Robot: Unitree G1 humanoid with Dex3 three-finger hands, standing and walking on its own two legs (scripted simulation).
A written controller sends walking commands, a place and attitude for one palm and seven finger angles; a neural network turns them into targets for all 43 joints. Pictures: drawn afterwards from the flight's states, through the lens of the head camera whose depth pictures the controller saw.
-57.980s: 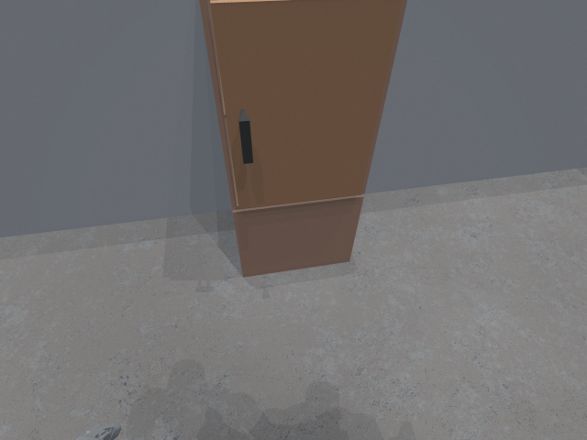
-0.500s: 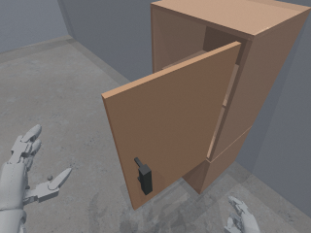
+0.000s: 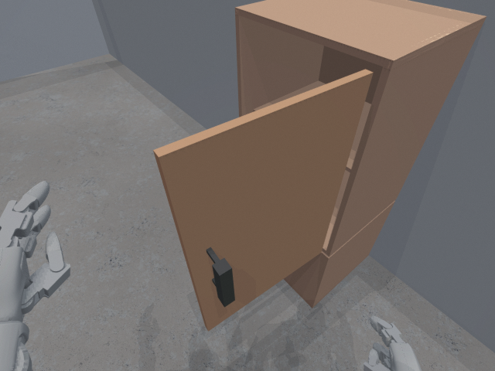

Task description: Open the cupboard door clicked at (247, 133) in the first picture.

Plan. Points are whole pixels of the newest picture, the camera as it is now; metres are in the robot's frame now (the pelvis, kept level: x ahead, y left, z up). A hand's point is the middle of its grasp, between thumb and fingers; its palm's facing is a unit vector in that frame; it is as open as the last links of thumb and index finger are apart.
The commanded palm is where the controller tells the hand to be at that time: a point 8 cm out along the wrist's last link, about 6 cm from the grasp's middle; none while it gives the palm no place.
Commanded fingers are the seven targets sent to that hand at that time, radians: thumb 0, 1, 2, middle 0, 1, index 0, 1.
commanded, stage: draw the hand back to the body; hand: left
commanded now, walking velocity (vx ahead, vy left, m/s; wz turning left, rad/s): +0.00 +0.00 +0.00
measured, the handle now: (218, 275) +0.31 +0.10 -0.06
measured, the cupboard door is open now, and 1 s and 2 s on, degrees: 86 86 86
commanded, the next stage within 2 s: step back with the hand held close in 0.06 s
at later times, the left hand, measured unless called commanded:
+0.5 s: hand (69, 272) +0.18 +0.25 +0.15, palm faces +0.32 -0.80 -0.50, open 7.4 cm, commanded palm +0.12 +0.30 +0.17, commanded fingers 0.00 0.90 0.90 -0.20 -0.30 -0.20 -0.30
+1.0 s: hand out of the picture +0.09 +0.29 +0.16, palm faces +0.49 -0.73 -0.48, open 7.4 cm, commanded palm +0.02 +0.33 +0.17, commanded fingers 0.00 0.90 0.90 -0.20 -0.30 -0.20 -0.30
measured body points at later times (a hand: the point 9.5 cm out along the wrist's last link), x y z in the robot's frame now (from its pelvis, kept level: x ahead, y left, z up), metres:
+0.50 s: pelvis -0.02 +0.00 +0.00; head +0.00 -0.01 +0.45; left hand +0.16 +0.29 +0.17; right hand +0.15 -0.25 -0.09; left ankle -0.02 +0.09 -0.74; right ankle -0.01 -0.10 -0.74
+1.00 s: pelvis -0.10 +0.02 -0.02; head -0.09 +0.04 +0.43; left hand +0.06 +0.33 +0.18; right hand +0.07 -0.21 -0.09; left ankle -0.02 +0.09 -0.74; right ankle -0.07 -0.10 -0.74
